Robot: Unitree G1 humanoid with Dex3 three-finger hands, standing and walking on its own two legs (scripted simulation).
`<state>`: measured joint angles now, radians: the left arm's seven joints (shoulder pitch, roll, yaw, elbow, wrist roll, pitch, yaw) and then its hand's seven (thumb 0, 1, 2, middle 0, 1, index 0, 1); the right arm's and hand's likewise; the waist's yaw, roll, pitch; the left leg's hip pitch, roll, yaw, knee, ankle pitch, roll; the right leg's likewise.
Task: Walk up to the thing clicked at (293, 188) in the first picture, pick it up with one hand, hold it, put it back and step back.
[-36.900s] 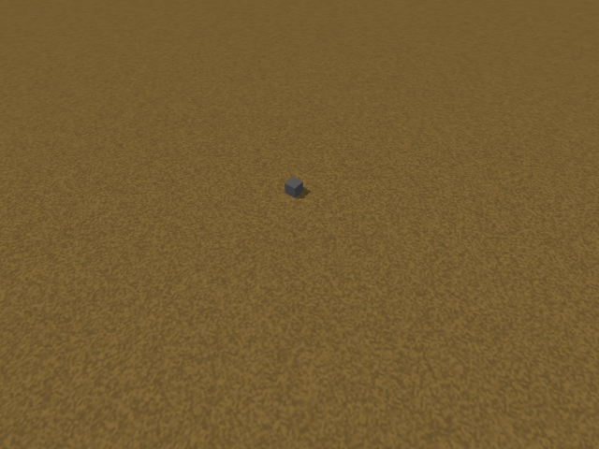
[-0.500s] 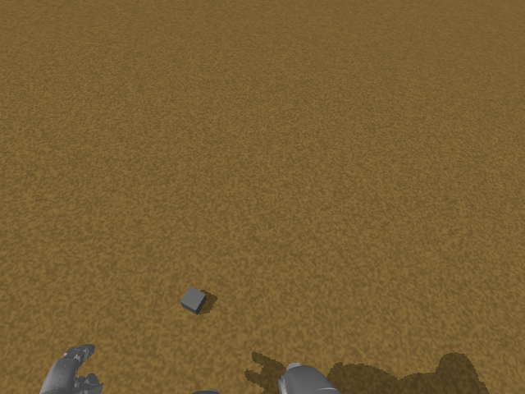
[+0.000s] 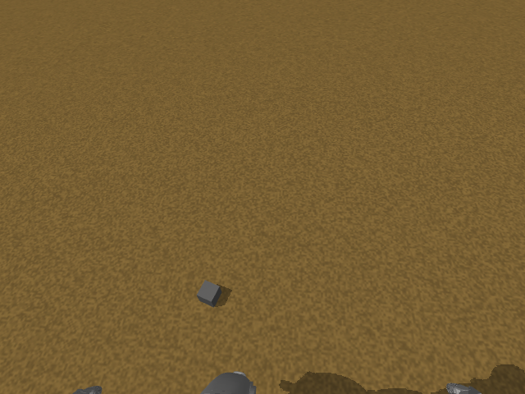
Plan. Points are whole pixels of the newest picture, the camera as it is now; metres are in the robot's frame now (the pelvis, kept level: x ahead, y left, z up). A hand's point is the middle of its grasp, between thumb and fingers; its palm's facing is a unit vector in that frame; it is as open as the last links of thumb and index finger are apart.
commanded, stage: step back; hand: left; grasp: from above
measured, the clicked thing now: (209, 293) +0.54 +0.25 -0.73
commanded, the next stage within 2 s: none
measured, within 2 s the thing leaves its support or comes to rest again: neither
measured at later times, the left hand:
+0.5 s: hand out of the picture -0.06 +0.26 -0.15, palm faces -0.01 -0.92 -0.39, open 7.4 cm
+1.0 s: hand out of the picture -0.20 +0.23 -0.15, palm faces +0.06 -0.92 -0.39, open 7.4 cm
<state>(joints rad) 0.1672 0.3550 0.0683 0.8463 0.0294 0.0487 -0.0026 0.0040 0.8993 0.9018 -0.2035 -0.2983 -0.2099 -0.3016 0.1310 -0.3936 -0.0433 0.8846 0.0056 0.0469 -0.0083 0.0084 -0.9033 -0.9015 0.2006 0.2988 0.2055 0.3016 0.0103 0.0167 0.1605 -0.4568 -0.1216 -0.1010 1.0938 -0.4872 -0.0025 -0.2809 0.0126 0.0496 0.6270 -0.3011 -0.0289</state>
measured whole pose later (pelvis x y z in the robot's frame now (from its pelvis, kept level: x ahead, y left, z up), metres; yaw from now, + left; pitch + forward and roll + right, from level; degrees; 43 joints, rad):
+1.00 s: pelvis -0.32 -0.04 +0.00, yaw +4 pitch -3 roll +0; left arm 0.11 0.40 0.07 0.81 0.01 0.08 0.02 0.00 0.90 0.90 -0.20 -0.30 -0.21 -0.30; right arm 0.18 -0.36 -0.03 0.88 -0.03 0.03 0.00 0.01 -0.90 -0.90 0.20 0.30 0.21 0.30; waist -0.01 -0.03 0.18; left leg -0.30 -0.02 -0.02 0.63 -0.28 0.02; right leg -0.50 0.10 0.13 1.18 -0.53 -0.02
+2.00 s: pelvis -0.49 -0.07 +0.00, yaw +7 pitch -2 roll -1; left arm 0.21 0.35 0.04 0.99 0.03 -0.03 -0.02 0.00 0.90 0.90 -0.21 -0.30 -0.21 -0.30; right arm 0.19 -0.39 -0.06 1.00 -0.03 0.00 0.03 0.01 -0.90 -0.90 0.20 0.30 0.20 0.30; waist 0.03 0.03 0.07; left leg -0.29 0.01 -0.03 0.65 -0.41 0.01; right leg -0.27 -0.02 -0.03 0.60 -0.29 0.00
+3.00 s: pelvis -0.47 -0.08 +0.02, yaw +5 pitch -2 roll +0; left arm 0.10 0.35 0.00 1.15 0.01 -0.01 -0.01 0.00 0.90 0.90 -0.20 -0.30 -0.21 -0.30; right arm 0.10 -0.35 -0.01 1.16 -0.01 -0.01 0.02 0.01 -0.90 -0.90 0.20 0.30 0.20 0.30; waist -0.01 0.01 0.06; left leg -0.10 0.03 0.00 0.30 -0.16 -0.02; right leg -0.12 0.01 0.01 0.32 -0.17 -0.01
